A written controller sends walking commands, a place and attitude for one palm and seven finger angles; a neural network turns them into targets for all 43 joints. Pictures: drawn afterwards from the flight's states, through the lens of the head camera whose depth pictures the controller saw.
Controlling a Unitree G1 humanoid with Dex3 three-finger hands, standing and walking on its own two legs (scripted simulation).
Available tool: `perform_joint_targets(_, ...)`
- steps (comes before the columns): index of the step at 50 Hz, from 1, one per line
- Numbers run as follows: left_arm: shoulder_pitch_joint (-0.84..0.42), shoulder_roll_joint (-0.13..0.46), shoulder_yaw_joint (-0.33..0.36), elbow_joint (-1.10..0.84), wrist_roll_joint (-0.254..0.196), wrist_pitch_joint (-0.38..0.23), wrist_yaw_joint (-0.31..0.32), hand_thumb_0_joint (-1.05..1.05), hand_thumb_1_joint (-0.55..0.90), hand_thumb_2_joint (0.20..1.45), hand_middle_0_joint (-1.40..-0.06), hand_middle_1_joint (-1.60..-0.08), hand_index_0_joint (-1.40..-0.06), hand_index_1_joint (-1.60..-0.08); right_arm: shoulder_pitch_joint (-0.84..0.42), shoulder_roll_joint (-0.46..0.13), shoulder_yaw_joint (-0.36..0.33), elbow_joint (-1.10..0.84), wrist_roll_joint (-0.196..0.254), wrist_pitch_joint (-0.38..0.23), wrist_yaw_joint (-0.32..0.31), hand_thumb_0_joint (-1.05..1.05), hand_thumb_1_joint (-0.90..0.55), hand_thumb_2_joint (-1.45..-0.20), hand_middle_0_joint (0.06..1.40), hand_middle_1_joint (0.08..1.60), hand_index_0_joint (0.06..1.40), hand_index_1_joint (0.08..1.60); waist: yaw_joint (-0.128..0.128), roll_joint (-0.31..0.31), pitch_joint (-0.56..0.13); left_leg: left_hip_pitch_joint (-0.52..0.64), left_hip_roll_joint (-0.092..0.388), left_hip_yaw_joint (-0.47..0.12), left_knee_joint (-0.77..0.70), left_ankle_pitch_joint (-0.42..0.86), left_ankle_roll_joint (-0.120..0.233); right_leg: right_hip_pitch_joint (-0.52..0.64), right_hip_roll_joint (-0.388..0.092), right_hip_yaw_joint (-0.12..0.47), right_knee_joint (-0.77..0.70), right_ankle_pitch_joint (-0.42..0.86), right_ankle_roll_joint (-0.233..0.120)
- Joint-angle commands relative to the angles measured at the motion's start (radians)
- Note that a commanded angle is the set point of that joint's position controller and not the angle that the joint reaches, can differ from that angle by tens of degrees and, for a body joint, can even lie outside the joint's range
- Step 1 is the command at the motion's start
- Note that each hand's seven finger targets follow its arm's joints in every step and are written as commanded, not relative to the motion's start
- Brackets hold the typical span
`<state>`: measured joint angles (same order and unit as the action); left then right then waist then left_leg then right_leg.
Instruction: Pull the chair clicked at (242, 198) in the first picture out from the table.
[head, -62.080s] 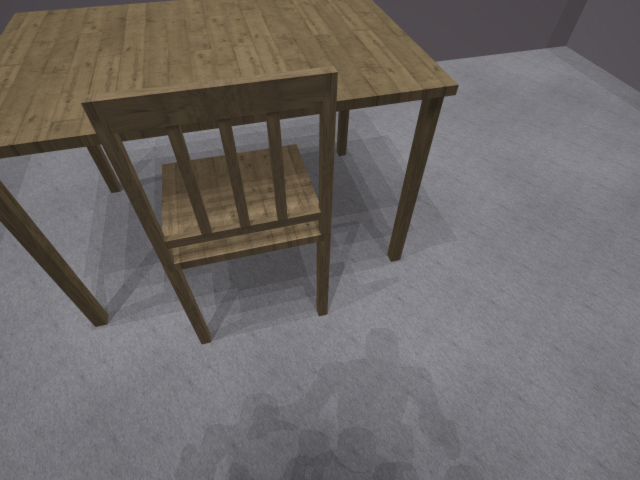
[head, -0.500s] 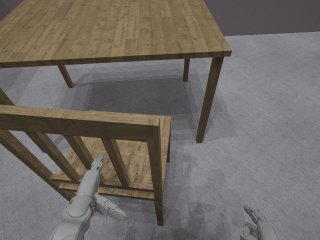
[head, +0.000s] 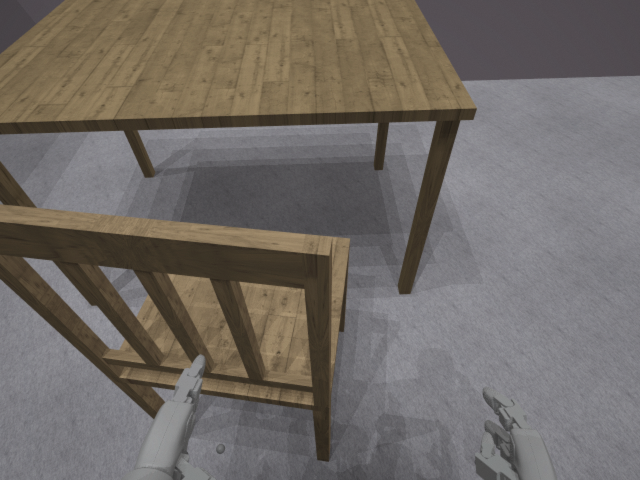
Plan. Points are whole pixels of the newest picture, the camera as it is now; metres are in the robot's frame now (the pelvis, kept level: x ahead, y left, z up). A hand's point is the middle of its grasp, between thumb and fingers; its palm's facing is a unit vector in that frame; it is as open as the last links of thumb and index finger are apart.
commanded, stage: draw the hand back to the body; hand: left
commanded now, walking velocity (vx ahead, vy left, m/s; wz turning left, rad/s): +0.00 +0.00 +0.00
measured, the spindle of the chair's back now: (181, 324) +0.35 +0.22 -0.04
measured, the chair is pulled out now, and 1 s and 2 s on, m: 0.33 0.33 0.33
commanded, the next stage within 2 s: step back with the hand held close in 1.60 s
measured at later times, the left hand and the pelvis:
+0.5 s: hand (168, 430) +0.17 +0.15 +0.08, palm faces -0.05 -0.99 -0.11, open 17.5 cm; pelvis -0.01 +0.00 -0.01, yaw +0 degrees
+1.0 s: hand (51, 360) +0.20 +0.23 +0.17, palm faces +0.37 -0.83 -0.42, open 12.6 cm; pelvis +0.01 +0.00 +0.03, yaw -1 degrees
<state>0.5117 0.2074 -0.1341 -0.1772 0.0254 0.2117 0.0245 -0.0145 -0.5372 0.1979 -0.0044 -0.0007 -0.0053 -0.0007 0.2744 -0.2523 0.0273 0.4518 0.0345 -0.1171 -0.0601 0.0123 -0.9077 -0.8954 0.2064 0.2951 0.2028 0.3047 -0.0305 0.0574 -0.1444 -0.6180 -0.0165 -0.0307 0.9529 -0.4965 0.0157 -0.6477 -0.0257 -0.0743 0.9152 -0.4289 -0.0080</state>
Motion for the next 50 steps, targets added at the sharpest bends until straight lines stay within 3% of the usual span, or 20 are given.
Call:
perform_joint_targets(1,0.011,0.065,0.033,-0.228,0.020,-0.040,0.019,0.000,-0.550,0.200,0.000,0.000,0.000,0.000,-0.083,-0.101,-0.046,-0.177,-0.006,-0.065,-0.010,0.000,-0.900,-0.900,0.200,0.300,0.200,0.300,-0.017,-0.056,-0.074,0.009,-0.002,-0.016,-0.140,0.244,0.011,0.090,0.021,0.001,-0.127,0.153,-0.011)
perform_joint_targets(2,-0.110,-0.034,0.070,-0.395,-0.150,-0.210,-0.013,0.000,-0.550,0.200,0.000,0.000,0.000,0.000,-0.092,-0.089,-0.040,-0.172,-0.012,-0.108,-0.015,0.000,-0.900,-0.900,0.200,0.300,0.200,0.300,-0.033,-0.150,-0.064,-0.014,-0.011,-0.026,-0.084,0.246,0.003,0.042,0.031,-0.031,-0.102,0.178,-0.010)
perform_joint_targets(3,-0.058,0.049,0.131,-0.327,-0.142,-0.294,-0.031,0.000,-0.550,0.200,0.000,0.000,0.000,0.000,-0.088,-0.096,-0.050,-0.135,-0.016,-0.139,-0.017,0.000,-0.900,-0.900,0.200,0.300,0.200,0.300,-0.008,-0.131,-0.105,-0.024,-0.011,-0.018,-0.061,0.234,0.003,0.043,0.031,-0.013,-0.079,0.167,-0.015)
perform_joint_targets(6,-0.027,0.112,0.221,-0.382,-0.183,-0.424,-0.059,0.000,-0.550,0.200,0.000,0.000,0.000,0.000,-0.067,-0.088,-0.056,-0.110,-0.008,-0.176,-0.012,0.000,-0.900,-0.900,0.200,0.300,0.200,0.300,0.016,-0.011,-0.148,-0.014,-0.012,-0.012,-0.059,0.251,-0.008,0.056,0.027,-0.001,-0.061,0.162,-0.023)
perform_joint_targets(8,-0.005,0.089,0.226,-0.370,-0.200,-0.523,-0.086,0.000,-0.550,0.200,0.000,0.000,0.000,0.000,-0.071,-0.074,-0.058,-0.089,-0.003,-0.197,0.002,0.000,-0.900,-0.900,0.200,0.300,0.200,0.300,0.023,0.040,-0.152,-0.015,-0.006,-0.012,-0.043,0.279,-0.019,0.022,0.026,-0.006,-0.029,0.173,-0.028)
perform_joint_targets(11,0.025,0.044,0.211,-0.271,-0.215,-0.653,-0.144,0.000,-0.550,0.200,0.000,0.000,0.000,0.000,-0.094,-0.067,-0.068,-0.053,-0.004,-0.216,0.031,0.000,-0.900,-0.900,0.200,0.300,0.200,0.300,0.012,-0.005,-0.113,-0.075,0.002,-0.015,-0.001,0.277,-0.021,-0.031,0.031,-0.004,0.000,0.176,-0.028)
perform_joint_targets(14,0.120,0.031,0.171,-0.226,-0.212,-0.584,-0.214,0.000,-0.550,0.200,0.000,0.000,0.000,0.000,-0.116,-0.088,-0.071,-0.105,0.011,-0.197,0.042,0.000,-0.900,-0.900,0.200,0.300,0.200,0.300,0.018,-0.014,-0.116,-0.080,0.003,0.003,-0.046,0.197,-0.007,0.030,0.026,0.003,-0.042,0.121,-0.020)
perform_joint_targets(18,0.072,0.132,0.268,-0.360,-0.245,-0.451,-0.231,0.000,-0.550,0.200,0.000,0.000,0.000,0.000,-0.134,-0.095,-0.067,-0.146,0.026,-0.169,0.010,0.000,-0.900,-0.900,0.200,0.300,0.200,0.300,0.022,-0.063,-0.149,-0.048,0.006,-0.005,-0.090,0.167,0.007,0.112,0.020,0.004,-0.090,0.088,-0.008)
perform_joint_targets(21,0.002,0.184,0.347,-0.477,-0.271,-0.462,-0.173,0.000,-0.550,0.200,0.000,0.000,0.000,0.000,-0.132,-0.082,-0.056,-0.135,0.024,-0.179,-0.014,0.000,-0.900,-0.900,0.200,0.300,0.200,0.300,0.030,-0.048,-0.111,-0.022,0.006,-0.013,-0.111,0.162,0.008,0.113,0.026,-0.002,-0.118,0.063,-0.010)
perform_joint_targets(26,0.007,0.144,0.355,-0.416,-0.298,-0.507,-0.158,0.000,-0.369,0.287,-0.025,-0.037,-0.025,-0.037,-0.120,-0.079,-0.047,-0.086,0.033,-0.218,-0.011,0.000,-0.900,-0.900,0.200,0.300,0.200,0.300,0.019,-0.020,-0.041,0.015,0.011,-0.018,-0.140,0.148,0.001,0.109,0.030,-0.006,-0.160,0.047,-0.010)
perform_joint_targets(27,0.092,0.291,0.390,-0.372,-0.136,-0.410,-0.023,0.000,-0.332,0.305,-0.030,-0.045,-0.030,-0.045,-0.103,-0.071,-0.063,-0.094,0.014,-0.162,-0.035,0.000,-0.900,-0.900,0.200,0.300,0.200,0.300,0.077,0.006,-0.050,0.051,0.032,-0.007,-0.199,0.103,0.003,0.173,-0.002,0.072,-0.191,0.033,-0.022)
perform_joint_targets(28,0.105,0.188,0.329,-0.418,-0.121,-0.369,0.030,0.000,-0.296,0.322,-0.035,-0.053,-0.035,-0.053,-0.107,-0.056,-0.053,-0.122,0.010,-0.138,-0.036,0.000,-0.900,-0.900,0.200,0.300,0.200,0.300,0.049,0.021,0.013,0.049,0.022,-0.004,-0.219,0.074,0.002,0.157,-0.013,0.057,-0.217,0.009,-0.015)
perform_joint_targets(30,0.104,0.139,0.285,-0.417,-0.099,-0.337,0.070,0.000,-0.224,0.357,-0.045,-0.068,-0.045,-0.068,-0.109,-0.054,-0.051,-0.118,0.007,-0.115,-0.036,0.000,-0.900,-0.900,0.200,0.300,0.200,0.300,0.041,-0.001,0.048,0.065,0.026,-0.001,-0.234,0.072,0.006,0.167,-0.015,0.049,-0.238,0.007,-0.013)
perform_joint_targets(31,0.110,0.149,0.291,-0.413,-0.089,-0.324,0.086,0.000,-0.188,0.375,-0.050,-0.075,-0.050,-0.075,-0.114,-0.057,-0.053,-0.115,0.009,-0.102,-0.038,0.000,-0.900,-0.900,0.200,0.300,0.200,0.300,0.042,-0.010,0.046,0.079,0.028,-0.003,-0.242,0.096,0.009,0.187,-0.012,0.049,-0.254,0.023,-0.015)
perform_joint_targets(33,0.096,0.195,0.319,-0.463,-0.080,-0.320,0.110,0.000,-0.115,0.410,-0.060,-0.090,-0.060,-0.090,-0.114,-0.063,-0.051,-0.116,0.002,-0.091,-0.043,0.000,-0.900,-0.900,0.200,0.300,0.200,0.300,0.051,-0.047,0.022,0.123,0.028,0.002,-0.260,0.135,0.014,0.234,-0.013,0.045,-0.272,0.057,-0.012)
perform_joint_targets(38,0.032,0.289,0.412,-0.510,-0.060,-0.321,0.160,0.000,0.066,0.497,-0.085,-0.128,-0.085,-0.128,-0.131,-0.066,-0.043,-0.091,-0.004,-0.105,-0.062,0.000,-0.900,-0.900,0.200,0.300,0.200,0.300,0.063,-0.013,0.040,0.200,0.027,0.008,-0.319,0.167,0.014,0.300,-0.016,0.048,-0.321,0.091,-0.015)
perform_joint_targets(41,0.007,0.290,0.433,-0.491,-0.058,-0.319,0.167,0.000,0.175,0.550,-0.100,-0.150,-0.100,-0.150,-0.142,-0.066,-0.040,-0.068,-0.002,-0.114,-0.065,0.000,-0.900,-0.900,0.200,0.300,0.200,0.300,0.065,0.000,0.079,0.241,0.028,0.005,-0.350,0.204,0.012,0.327,-0.013,0.049,-0.351,0.133,-0.017)
perform_joint_targets(44,0.034,0.263,0.442,-0.457,-0.064,-0.325,0.160,0.000,0.284,0.603,-0.115,-0.173,-0.115,-0.173,-0.143,-0.061,-0.041,-0.046,-0.004,-0.116,-0.058,0.000,-0.900,-0.900,0.200,0.300,0.200,0.300,0.073,-0.036,0.089,0.285,0.032,0.009,-0.381,0.265,0.010,0.363,-0.011,0.040,-0.365,0.197,-0.013)
perform_joint_targets(46,0.037,0.258,0.449,-0.466,-0.063,-0.330,0.153,0.000,0.356,0.637,-0.125,-0.187,-0.125,-0.187,-0.153,-0.065,-0.045,-0.036,-0.004,-0.121,-0.053,0.000,-0.900,-0.900,0.200,0.300,0.200,0.300,0.079,0.000,0.080,0.316,0.034,0.011,-0.400,0.327,0.006,0.406,-0.012,0.040,-0.375,0.254,-0.015)
perform_joint_targets(50,0.009,0.283,0.493,-0.480,-0.068,-0.342,0.148,0.000,0.501,0.707,-0.145,-0.218,-0.145,-0.218,-0.165,-0.066,-0.049,-0.016,-0.009,-0.125,-0.045,0.000,-0.900,-0.900,0.200,0.300,0.200,0.300,0.085,-0.048,0.075,0.366,0.041,0.016,-0.433,0.397,0.008,0.452,-0.011,0.039,-0.399,0.318,-0.010)
